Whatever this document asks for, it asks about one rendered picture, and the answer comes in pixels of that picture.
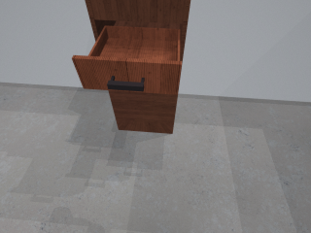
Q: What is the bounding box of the handle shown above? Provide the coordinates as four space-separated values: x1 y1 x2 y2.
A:
107 76 145 92

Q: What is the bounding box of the cabinet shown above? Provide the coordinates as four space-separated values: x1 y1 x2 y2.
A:
85 0 190 134

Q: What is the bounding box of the drawer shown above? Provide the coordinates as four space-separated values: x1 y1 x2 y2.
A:
72 25 182 95

